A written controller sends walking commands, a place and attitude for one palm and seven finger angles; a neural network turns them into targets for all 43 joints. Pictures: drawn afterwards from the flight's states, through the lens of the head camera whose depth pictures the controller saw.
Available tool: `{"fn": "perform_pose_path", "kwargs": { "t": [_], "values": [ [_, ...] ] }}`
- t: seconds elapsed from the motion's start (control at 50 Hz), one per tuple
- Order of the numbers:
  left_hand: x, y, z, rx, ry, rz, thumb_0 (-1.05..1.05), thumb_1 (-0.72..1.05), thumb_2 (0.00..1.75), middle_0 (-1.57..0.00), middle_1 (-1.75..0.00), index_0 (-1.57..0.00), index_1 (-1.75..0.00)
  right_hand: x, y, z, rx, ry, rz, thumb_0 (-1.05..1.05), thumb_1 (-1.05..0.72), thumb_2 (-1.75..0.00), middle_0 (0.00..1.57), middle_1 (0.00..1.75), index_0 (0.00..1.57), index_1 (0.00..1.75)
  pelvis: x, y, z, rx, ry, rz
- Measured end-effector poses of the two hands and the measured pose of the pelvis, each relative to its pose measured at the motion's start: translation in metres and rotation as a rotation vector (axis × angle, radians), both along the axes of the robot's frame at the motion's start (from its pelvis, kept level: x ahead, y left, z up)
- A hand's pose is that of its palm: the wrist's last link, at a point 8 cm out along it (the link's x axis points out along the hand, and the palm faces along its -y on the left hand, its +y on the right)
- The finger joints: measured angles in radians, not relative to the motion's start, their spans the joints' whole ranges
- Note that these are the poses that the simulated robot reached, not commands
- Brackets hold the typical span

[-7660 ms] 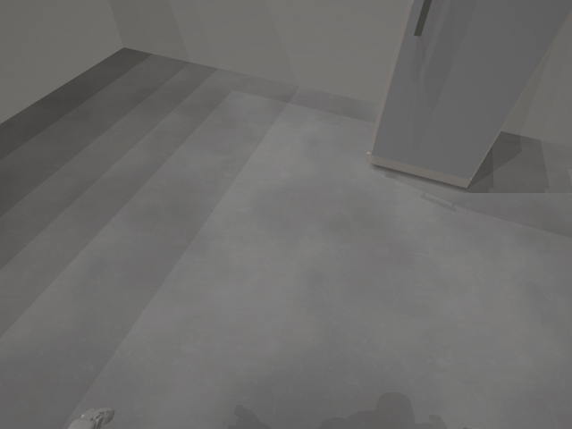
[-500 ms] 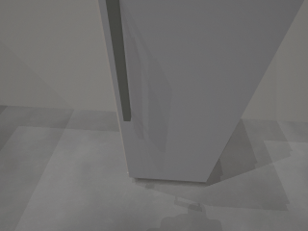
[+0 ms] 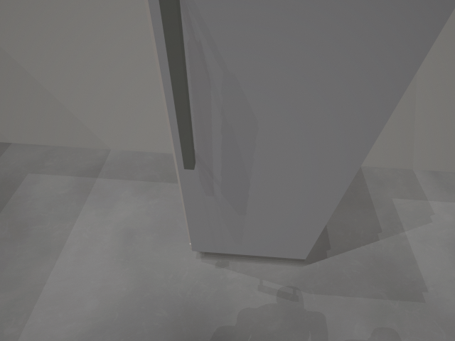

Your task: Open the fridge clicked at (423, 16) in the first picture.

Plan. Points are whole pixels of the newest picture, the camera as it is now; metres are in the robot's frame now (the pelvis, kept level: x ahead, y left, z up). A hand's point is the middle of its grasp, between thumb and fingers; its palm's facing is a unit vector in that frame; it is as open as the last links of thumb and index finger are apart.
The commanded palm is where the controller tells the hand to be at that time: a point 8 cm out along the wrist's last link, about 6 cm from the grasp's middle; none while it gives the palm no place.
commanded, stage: look again from close up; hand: left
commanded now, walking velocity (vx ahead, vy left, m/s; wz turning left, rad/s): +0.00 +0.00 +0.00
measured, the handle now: (183, 90) +0.54 +0.12 +0.16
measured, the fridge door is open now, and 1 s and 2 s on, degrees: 0 0 0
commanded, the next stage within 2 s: none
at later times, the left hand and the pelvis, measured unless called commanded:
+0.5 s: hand out of the picture +0.09 +0.25 -0.15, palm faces +0.00 -0.95 -0.32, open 7.4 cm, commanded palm none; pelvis +0.00 +0.02 +0.00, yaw +0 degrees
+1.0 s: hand out of the picture +0.00 +0.23 -0.17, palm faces -0.02 -0.97 -0.24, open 7.4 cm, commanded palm none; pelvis -0.01 +0.02 +0.00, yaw +0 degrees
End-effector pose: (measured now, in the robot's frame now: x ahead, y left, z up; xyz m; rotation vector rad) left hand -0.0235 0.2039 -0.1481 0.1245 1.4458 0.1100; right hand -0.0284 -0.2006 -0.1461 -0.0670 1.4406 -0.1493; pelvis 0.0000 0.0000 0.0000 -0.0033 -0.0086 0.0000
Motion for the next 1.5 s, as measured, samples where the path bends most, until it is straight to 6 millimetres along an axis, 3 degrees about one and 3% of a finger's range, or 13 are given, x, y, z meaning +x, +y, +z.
{"fn": "perform_pose_path", "kwargs": {
  "t": [0.12, 0.26, 0.36, 0.44, 0.56, 0.72, 0.94, 1.26, 1.5],
  "values": [
    [0.03, 0.024, -0.001, 0.052, -0.106, 0.0, 0.01, 0.91, 0.9, -0.2, -0.3, -0.2, -0.3, 0.048, -0.025, 0.001, -0.076, -0.149, 0.028, 0.01, -0.91, -0.9, 0.2, 0.3, 0.2, 0.3, 0.008, 0.004, -0.007, -0.008, -0.001, 0.005],
    [0.075, 0.054, 0.01, 0.106, -0.246, -0.03, 0.01, 0.91, 0.9, -0.2, -0.3, -0.2, -0.3, 0.099, -0.045, 0.017, -0.141, -0.296, 0.076, 0.01, -0.91, -0.9, 0.2, 0.3, 0.2, 0.3, 0.011, 0.008, -0.006, -0.008, -0.023, -0.005],
    [0.096, 0.073, 0.022, 0.141, -0.314, -0.056, 0.01, 0.91, 0.9, -0.2, -0.3, -0.2, -0.3, 0.12, -0.054, 0.029, -0.168, -0.352, 0.109, 0.01, -0.91, -0.9, 0.2, 0.3, 0.2, 0.3, 0.008, 0.011, -0.004, -0.007, -0.034, -0.007],
    [0.102, 0.084, 0.03, 0.162, -0.332, -0.074, 0.01, 0.91, 0.9, -0.2, -0.3, -0.2, -0.3, 0.127, -0.058, 0.036, -0.179, -0.37, 0.126, 0.01, -0.91, -0.9, 0.2, 0.3, 0.2, 0.3, 0.005, 0.014, -0.001, -0.006, -0.037, -0.007],
    [0.095, 0.094, 0.033, 0.174, -0.305, -0.089, 0.01, 0.91, 0.9, -0.2, -0.3, -0.2, -0.3, 0.118, -0.059, 0.037, -0.182, -0.34, 0.133, 0.01, -0.91, -0.9, 0.2, 0.3, 0.2, 0.3, 0.001, 0.017, 0.001, -0.005, -0.035, -0.006],
    [0.066, 0.093, 0.024, 0.151, -0.212, -0.081, 0.01, 0.91, 0.9, -0.2, -0.3, -0.2, -0.3, 0.086, -0.055, 0.031, -0.17, -0.236, 0.117, 0.01, -0.91, -0.9, 0.2, 0.3, 0.2, 0.3, -0.002, 0.02, 0.004, -0.006, -0.033, -0.004],
    [0.029, 0.076, 0.011, 0.099, -0.107, -0.05, 0.01, 0.91, 0.9, -0.2, -0.3, -0.2, -0.3, 0.049, -0.037, 0.022, -0.138, -0.131, 0.08, 0.01, -0.91, -0.9, 0.2, 0.3, 0.2, 0.3, -0.005, 0.024, 0.005, -0.006, -0.038, -0.001],
    [-0.008, 0.043, 0.002, 0.032, -0.036, -0.007, 0.01, 0.91, 0.9, -0.2, -0.3, -0.2, -0.3, 0.027, 0.002, 0.009, -0.054, -0.093, 0.032, 0.01, -0.91, -0.9, 0.2, 0.3, 0.2, 0.3, -0.008, 0.027, 0.003, -0.004, -0.032, -0.006],
    [-0.026, 0.027, 0.001, 0.008, -0.008, 0.018, 0.01, 0.91, 0.9, -0.2, -0.3, -0.2, -0.3, 0.002, 0.011, 0.004, -0.033, -0.05, -0.003, 0.01, -0.91, -0.9, 0.2, 0.3, 0.2, 0.3, -0.012, 0.025, 0.002, -0.004, -0.03, -0.011]
  ]
}}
